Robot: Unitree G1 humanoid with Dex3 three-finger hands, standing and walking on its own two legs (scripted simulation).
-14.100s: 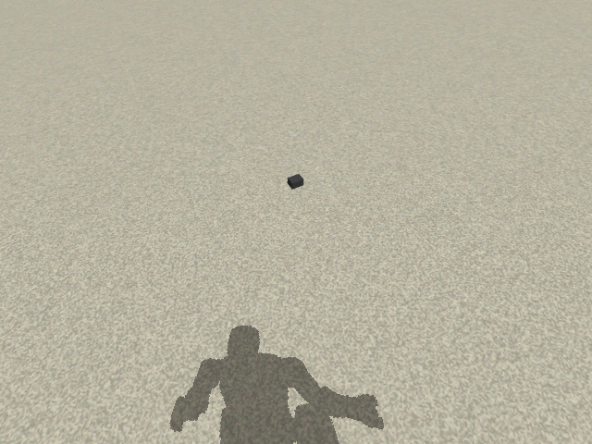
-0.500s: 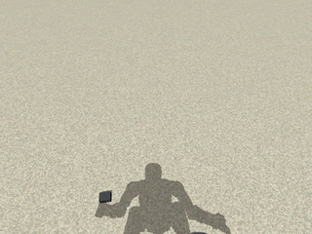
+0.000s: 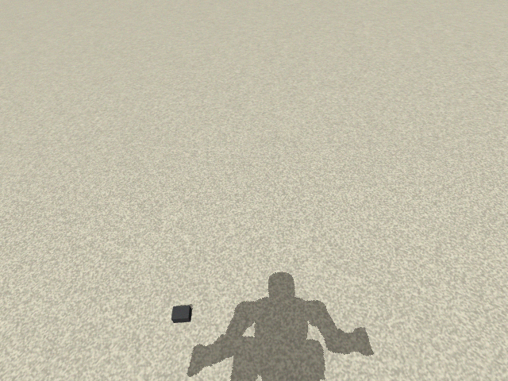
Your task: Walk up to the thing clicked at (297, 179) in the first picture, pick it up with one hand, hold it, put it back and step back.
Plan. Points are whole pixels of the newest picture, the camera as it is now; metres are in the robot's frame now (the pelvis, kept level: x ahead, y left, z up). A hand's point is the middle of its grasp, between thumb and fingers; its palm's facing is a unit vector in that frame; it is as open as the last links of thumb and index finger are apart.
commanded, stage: stand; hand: left
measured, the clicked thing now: (181, 314) +0.51 +0.37 -0.74
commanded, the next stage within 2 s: none
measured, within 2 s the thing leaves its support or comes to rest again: neither
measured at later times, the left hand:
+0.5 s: hand out of the picture +0.14 +0.26 -0.14, palm faces -0.05 -0.94 -0.33, open 7.4 cm
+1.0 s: hand out of the picture +0.12 +0.28 -0.15, palm faces -0.05 -0.95 -0.32, open 7.4 cm
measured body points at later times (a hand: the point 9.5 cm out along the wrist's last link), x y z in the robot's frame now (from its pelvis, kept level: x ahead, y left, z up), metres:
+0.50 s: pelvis +0.03 +0.01 +0.02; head +0.05 +0.02 +0.47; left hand +0.14 +0.31 -0.11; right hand +0.09 -0.29 -0.11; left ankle +0.07 +0.15 -0.73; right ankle +0.02 -0.10 -0.73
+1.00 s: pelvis +0.04 +0.03 +0.02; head +0.06 +0.04 +0.47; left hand +0.12 +0.33 -0.12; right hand +0.14 -0.27 -0.11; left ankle +0.07 +0.15 -0.73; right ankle +0.02 -0.10 -0.73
